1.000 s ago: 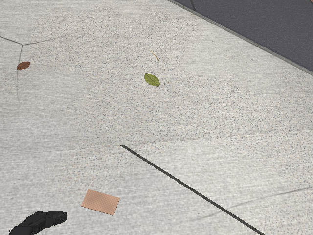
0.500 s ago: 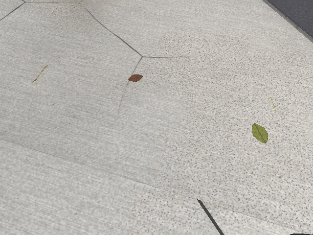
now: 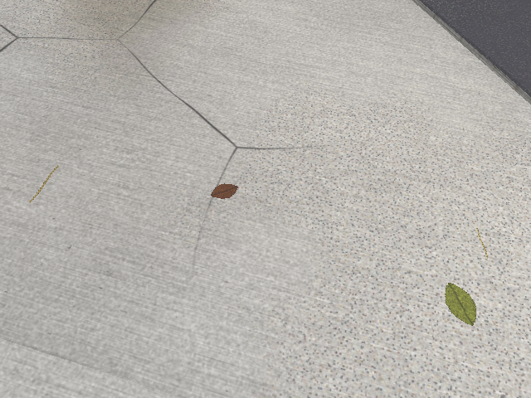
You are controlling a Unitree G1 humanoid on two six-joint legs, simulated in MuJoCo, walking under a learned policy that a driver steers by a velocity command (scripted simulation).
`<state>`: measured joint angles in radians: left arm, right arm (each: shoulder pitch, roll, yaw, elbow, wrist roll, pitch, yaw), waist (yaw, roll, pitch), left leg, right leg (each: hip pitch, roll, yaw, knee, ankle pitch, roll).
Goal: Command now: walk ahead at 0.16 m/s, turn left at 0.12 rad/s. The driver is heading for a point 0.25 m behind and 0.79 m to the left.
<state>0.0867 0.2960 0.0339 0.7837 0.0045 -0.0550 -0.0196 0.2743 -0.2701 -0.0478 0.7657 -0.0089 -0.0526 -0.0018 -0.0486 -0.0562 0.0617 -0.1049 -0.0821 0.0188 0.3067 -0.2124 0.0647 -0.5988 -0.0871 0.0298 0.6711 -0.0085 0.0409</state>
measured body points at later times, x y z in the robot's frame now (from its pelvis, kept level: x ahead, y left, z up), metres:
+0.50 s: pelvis +0.08 +0.00 -0.01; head +0.11 +0.03 +0.43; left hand +0.17 +0.30 -0.14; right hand +0.26 -0.26 -0.11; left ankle +0.07 +0.11 -0.75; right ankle +0.17 -0.13 -0.74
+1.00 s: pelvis +0.22 +0.03 -0.01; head +0.23 +0.04 +0.44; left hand +0.26 +0.36 -0.10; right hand +0.41 -0.20 -0.12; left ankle +0.07 +0.11 -0.73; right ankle +0.31 -0.06 -0.75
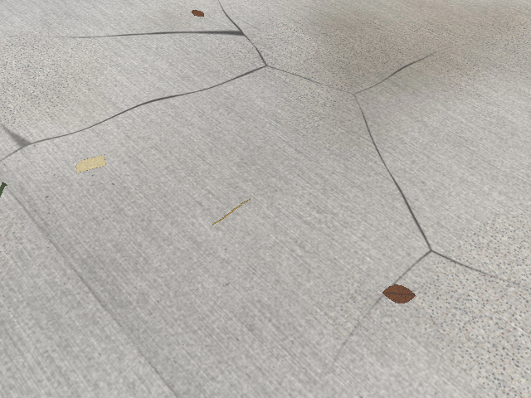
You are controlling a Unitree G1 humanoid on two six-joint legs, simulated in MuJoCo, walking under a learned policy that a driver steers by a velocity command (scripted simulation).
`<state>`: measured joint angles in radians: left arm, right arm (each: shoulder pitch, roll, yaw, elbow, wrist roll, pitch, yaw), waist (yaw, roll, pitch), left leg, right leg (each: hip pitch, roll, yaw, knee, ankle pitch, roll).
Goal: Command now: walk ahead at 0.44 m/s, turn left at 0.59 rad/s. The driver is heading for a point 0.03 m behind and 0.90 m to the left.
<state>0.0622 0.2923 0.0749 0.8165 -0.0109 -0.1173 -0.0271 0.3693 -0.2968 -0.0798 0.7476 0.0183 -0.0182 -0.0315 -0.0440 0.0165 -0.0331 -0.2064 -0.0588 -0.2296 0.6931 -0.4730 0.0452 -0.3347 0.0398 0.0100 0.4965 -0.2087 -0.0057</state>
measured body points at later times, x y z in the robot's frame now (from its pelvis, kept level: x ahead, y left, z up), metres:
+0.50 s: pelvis +0.25 +0.07 -0.02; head +0.30 +0.09 +0.43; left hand +0.19 +0.36 -0.14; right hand +0.54 -0.11 -0.09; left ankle +0.33 +0.17 -0.73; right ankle +0.09 -0.12 -0.65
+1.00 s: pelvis +0.56 +0.13 -0.04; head +0.57 +0.14 +0.41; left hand +0.60 +0.45 -0.11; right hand +0.75 -0.10 -0.15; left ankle +0.34 +0.16 -0.69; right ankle +0.68 +0.08 -0.77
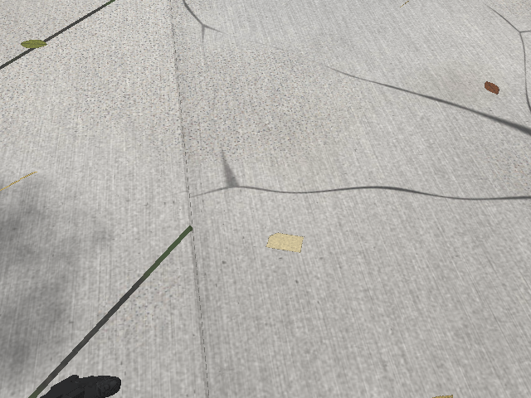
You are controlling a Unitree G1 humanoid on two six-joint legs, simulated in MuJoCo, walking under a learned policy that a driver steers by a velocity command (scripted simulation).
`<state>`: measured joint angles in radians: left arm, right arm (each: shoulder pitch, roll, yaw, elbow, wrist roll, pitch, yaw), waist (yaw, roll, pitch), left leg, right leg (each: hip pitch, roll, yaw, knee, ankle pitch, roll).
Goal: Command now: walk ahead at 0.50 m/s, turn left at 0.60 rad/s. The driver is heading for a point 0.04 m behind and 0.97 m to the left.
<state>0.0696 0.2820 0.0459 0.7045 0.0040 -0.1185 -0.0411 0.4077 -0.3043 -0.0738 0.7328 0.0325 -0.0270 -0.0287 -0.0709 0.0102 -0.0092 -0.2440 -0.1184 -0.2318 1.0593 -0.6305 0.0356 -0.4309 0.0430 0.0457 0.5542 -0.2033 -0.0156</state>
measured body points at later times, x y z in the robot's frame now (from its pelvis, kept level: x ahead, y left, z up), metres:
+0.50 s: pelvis +0.26 +0.03 +0.01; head +0.30 +0.05 +0.46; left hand +0.19 +0.31 -0.12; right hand +0.55 -0.12 -0.06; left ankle +0.34 +0.14 -0.69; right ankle +0.10 -0.12 -0.67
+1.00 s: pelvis +0.55 +0.08 +0.00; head +0.56 +0.07 +0.45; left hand +0.56 +0.39 -0.08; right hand +0.76 -0.13 -0.12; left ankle +0.36 +0.14 -0.62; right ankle +0.66 +0.01 -0.73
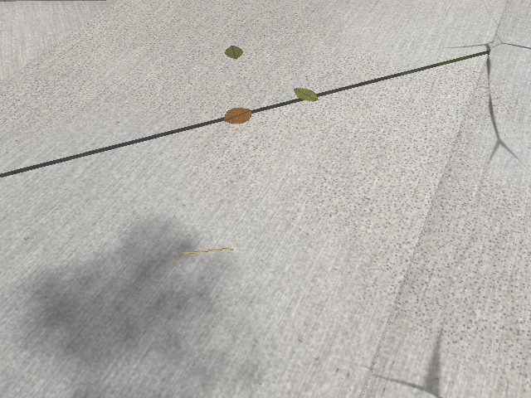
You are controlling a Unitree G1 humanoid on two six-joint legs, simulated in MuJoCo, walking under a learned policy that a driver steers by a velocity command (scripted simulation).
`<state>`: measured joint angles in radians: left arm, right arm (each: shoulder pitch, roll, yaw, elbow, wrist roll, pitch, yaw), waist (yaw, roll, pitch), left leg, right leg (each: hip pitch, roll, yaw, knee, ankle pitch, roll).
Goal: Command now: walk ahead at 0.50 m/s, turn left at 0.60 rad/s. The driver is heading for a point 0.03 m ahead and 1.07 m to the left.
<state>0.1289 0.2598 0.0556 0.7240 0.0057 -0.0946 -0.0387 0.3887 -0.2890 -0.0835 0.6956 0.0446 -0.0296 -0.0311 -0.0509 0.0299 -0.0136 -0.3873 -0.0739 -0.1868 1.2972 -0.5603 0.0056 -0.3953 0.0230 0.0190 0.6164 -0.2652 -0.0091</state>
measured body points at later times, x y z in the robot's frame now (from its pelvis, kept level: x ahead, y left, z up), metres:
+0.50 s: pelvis +0.26 +0.05 +0.03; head +0.28 +0.06 +0.48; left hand +0.25 +0.31 -0.11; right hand +0.48 -0.16 -0.05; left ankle +0.32 +0.14 -0.69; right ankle +0.13 -0.11 -0.61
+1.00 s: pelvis +0.51 +0.03 +0.04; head +0.54 +0.03 +0.49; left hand +0.61 +0.33 -0.05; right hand +0.65 -0.23 -0.08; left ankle +0.38 +0.14 -0.60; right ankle +0.60 -0.06 -0.69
